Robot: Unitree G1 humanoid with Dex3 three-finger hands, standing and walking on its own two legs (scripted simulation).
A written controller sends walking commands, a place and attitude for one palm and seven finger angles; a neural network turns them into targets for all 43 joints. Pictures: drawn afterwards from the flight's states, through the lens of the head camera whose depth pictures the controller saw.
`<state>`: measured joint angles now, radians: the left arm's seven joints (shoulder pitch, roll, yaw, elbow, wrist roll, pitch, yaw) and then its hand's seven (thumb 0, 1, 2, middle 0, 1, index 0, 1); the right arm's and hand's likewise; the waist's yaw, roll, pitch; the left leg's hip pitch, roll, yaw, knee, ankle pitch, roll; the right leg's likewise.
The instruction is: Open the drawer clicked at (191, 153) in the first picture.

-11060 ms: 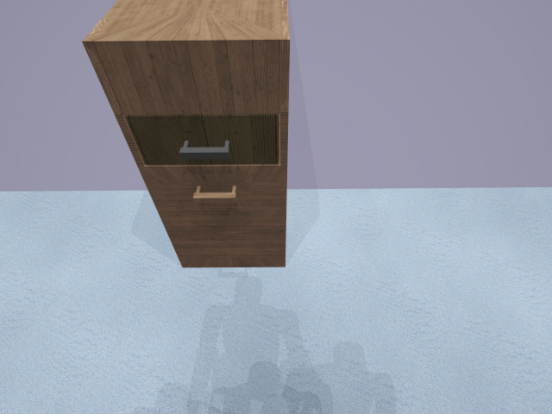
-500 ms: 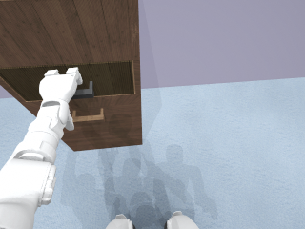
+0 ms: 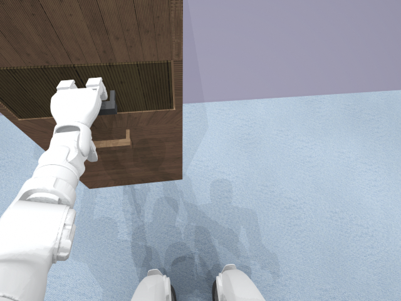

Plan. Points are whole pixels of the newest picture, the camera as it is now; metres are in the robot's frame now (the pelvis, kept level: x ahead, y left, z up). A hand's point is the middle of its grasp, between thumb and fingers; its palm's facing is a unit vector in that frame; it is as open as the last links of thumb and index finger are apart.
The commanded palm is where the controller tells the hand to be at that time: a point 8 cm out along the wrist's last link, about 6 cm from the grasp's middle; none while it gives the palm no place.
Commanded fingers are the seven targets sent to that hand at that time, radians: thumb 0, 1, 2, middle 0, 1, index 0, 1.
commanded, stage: lower the fingers behind the handle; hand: left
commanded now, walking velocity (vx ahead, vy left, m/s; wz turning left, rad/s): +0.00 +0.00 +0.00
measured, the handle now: (87, 102) +0.55 +0.22 -0.02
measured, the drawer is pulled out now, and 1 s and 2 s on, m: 0.00 0.00 0.01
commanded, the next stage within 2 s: close the thumb around the handle in 0.88 s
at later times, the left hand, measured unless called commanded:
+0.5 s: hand (91, 126) +0.50 +0.21 -0.05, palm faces -0.06 -0.02 -1.00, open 13.8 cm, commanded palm +0.49 +0.19 +0.01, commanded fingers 0.00 -0.50 0.30 -0.30 -1.20 -0.30 -1.20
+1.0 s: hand (91, 127) +0.50 +0.21 -0.05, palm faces -0.07 -0.03 -1.00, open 13.8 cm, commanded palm +0.49 +0.19 +0.01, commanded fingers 0.00 -0.39 0.35 -0.31 -1.21 -0.31 -1.21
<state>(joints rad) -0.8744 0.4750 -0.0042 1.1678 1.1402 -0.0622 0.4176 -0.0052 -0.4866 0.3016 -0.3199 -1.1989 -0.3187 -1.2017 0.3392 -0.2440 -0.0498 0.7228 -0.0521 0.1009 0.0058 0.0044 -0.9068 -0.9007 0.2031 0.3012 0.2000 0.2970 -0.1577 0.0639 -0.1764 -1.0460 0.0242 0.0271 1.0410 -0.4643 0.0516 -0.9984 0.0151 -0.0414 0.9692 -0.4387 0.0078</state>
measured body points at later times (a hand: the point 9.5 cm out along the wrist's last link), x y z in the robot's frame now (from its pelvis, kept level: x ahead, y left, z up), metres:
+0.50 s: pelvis -0.01 +0.00 -0.02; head +0.15 +0.01 +0.40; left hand +0.50 +0.21 +0.01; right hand -0.02 -0.28 -0.14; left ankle +0.00 +0.08 -0.66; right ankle +0.00 -0.13 -0.66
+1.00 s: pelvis -0.01 +0.00 -0.02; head +0.15 +0.01 +0.40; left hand +0.50 +0.21 +0.01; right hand -0.02 -0.27 -0.15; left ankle +0.00 +0.08 -0.66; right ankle +0.00 -0.13 -0.66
